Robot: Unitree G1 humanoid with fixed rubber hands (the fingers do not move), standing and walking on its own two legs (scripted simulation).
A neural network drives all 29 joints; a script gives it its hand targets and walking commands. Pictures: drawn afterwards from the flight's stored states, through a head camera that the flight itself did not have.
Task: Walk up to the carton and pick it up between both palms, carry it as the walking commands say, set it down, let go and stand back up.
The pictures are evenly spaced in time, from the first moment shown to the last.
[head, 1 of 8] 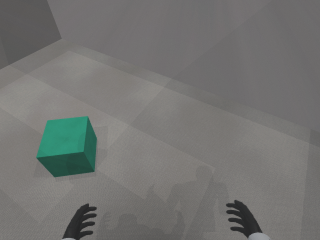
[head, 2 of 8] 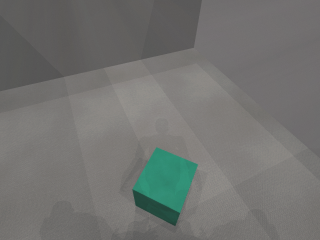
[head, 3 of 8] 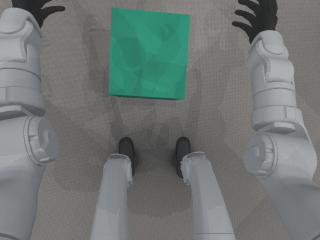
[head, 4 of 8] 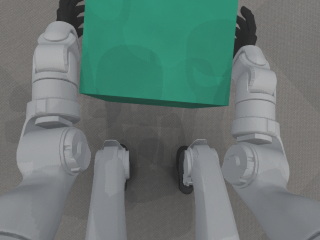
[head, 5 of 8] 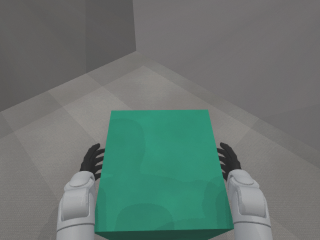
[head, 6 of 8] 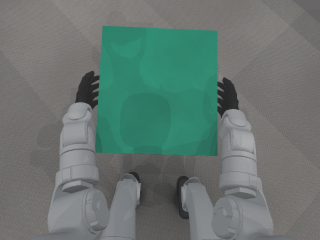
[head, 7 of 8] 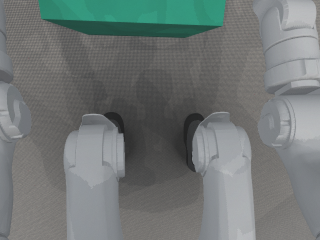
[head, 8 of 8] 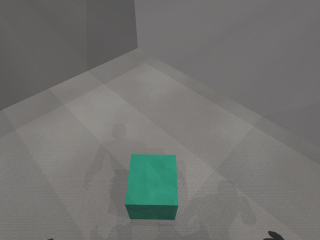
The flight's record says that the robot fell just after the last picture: no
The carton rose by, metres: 0.67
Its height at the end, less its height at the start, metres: +0.00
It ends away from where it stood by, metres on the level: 0.04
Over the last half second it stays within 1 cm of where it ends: yes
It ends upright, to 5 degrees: yes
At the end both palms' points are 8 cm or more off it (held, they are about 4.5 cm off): yes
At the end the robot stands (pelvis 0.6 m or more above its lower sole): yes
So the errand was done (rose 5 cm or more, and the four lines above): yes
